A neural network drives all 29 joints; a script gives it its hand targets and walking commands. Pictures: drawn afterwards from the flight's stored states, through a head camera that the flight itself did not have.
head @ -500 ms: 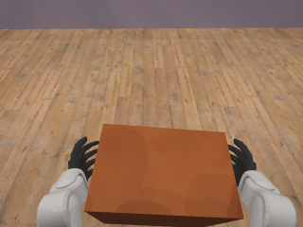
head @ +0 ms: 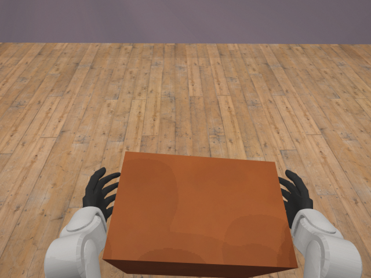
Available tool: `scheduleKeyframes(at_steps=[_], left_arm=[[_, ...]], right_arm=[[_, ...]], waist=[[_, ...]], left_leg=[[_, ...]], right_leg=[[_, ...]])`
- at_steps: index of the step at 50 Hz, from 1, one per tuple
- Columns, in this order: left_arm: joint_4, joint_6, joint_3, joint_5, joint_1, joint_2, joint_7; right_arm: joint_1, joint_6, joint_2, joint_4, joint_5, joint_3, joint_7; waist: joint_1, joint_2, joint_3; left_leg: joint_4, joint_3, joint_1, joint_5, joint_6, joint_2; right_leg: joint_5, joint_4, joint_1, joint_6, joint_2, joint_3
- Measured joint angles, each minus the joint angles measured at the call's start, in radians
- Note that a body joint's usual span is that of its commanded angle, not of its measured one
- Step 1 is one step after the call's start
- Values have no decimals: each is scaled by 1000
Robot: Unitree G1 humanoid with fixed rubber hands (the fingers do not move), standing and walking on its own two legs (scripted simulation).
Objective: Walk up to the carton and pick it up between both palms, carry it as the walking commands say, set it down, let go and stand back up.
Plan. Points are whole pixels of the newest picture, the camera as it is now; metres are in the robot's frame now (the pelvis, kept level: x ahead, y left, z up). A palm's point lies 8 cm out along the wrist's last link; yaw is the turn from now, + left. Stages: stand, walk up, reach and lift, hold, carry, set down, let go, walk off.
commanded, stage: carry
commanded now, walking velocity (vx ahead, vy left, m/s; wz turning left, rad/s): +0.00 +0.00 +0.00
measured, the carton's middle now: (193, 223) +0.24 +0.01 +0.00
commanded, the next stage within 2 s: none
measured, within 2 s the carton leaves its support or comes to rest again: neither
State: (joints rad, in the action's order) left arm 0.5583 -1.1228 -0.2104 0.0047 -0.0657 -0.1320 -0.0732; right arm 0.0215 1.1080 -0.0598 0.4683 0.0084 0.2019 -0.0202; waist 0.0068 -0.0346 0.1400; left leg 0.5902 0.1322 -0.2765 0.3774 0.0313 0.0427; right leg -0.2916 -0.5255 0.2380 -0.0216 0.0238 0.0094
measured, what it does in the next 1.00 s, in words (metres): walks ahead: right foot, then left foot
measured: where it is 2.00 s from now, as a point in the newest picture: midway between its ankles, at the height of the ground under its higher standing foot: (132, 231)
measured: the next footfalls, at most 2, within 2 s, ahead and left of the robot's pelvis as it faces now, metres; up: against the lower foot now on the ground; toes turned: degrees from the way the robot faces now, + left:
right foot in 0.26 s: +0.09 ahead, -0.13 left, +0.01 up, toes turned +0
left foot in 0.80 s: +0.23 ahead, +0.10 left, +0.00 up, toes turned +6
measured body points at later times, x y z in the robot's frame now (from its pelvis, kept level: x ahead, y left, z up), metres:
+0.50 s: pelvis +0.11 +0.03 -0.02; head +0.12 +0.05 +0.43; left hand +0.35 +0.22 +0.02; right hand +0.36 -0.15 +0.04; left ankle -0.04 +0.07 -0.74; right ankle +0.03 -0.13 -0.72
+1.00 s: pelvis +0.27 +0.12 -0.02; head +0.31 +0.16 +0.43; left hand +0.53 +0.32 -0.01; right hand +0.55 -0.05 +0.02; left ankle +0.20 +0.10 -0.74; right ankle +0.16 -0.09 -0.66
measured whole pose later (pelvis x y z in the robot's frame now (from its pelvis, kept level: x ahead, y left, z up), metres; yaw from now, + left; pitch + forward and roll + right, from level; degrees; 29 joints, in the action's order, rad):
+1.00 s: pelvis +0.27 +0.12 -0.02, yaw +1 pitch +5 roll -8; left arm 0.24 -0.74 -0.20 0.01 -0.04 -0.10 -0.05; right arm 0.02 0.72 -0.07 0.19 -0.04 0.20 -0.04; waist -0.01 -0.06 0.02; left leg 0.73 0.08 -0.31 0.51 0.15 -0.02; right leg -0.46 -1.06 0.38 -0.06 -0.01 0.01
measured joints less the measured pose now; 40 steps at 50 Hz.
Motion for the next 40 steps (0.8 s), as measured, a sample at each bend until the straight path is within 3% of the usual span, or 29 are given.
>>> scheduleKeyframes(at_steps=[5,8,11,13,16,19,25,30,33,34,36,38,39,40], left_arm=[[0,1,0,0,0,0,0],[0,1,0,0,0,0,0],[0,1,0,0,0,0,0],[-1,-4,0,0,0,0,-1],[-17,1,0,0,-1,-1,3],[-17,7,0,0,2,-1,4],[-165,105,0,1,5,3,8],[-174,187,1,1,5,3,21],[-170,195,2,1,7,4,23],[-169,194,2,1,8,4,22],[-164,195,4,2,9,3,21],[-175,208,5,2,10,2,21],[-175,212,5,2,10,1,21],[-175,215,6,2,9,2,20]], right_arm=[[0,0,0,0,0,0,0],[0,0,0,0,0,0,0],[0,1,0,0,0,0,0],[0,6,1,0,0,0,1],[0,17,4,0,-3,0,3],[0,9,4,0,-3,0,3],[-2,-63,4,-111,-32,0,-2],[-2,-151,-4,-123,-32,0,-9],[-2,-165,-4,-125,-30,0,-10],[-2,-166,-4,-125,-30,0,-10],[-2,-171,-2,-124,-30,0,-12],[-2,-186,1,-135,-30,0,-14],[-1,-193,2,-137,-30,0,-15],[0,-198,2,-138,-30,0,-16]], waist=[[1,7,15],[0,-7,4],[0,-19,-11],[-1,-9,-11],[-3,-3,17],[-2,9,7],[-3,13,-25],[-3,-22,-13],[-5,-29,-17],[-7,-11,-17],[-15,27,-17],[-21,44,-34],[-21,47,-50],[-20,46,-60]], left_leg=[[-11,-1,29,-55,-4,0],[-12,0,74,-40,30,-1],[-9,0,124,5,33,-5],[35,1,130,34,23,-14],[115,0,86,64,-8,-13],[82,-1,36,113,-28,-13],[17,0,94,168,43,-18],[29,0,118,219,47,-19],[230,3,39,147,-5,-7],[375,1,-28,196,-30,-13],[575,-25,-171,413,-27,-28],[506,-52,-263,470,-17,-27],[365,-54,-270,378,-16,-26],[228,-53,-259,115,-8,-25]], right_leg=[[75,-65,14,5,-1,1],[-67,-117,38,-12,-1,0],[-65,-78,63,-14,-1,0],[77,-25,56,0,-4,0],[-33,-24,46,18,-9,0],[-91,-26,47,7,-10,1],[-97,-175,102,-10,-10,0],[-135,-175,101,-12,-10,1],[-133,-175,76,2,-17,-1],[-144,-175,67,29,-29,-2],[-166,-175,56,49,-48,-1],[-167,-175,39,27,-50,0],[-164,-190,31,16,-49,2],[-162,-228,30,1,-49,2]])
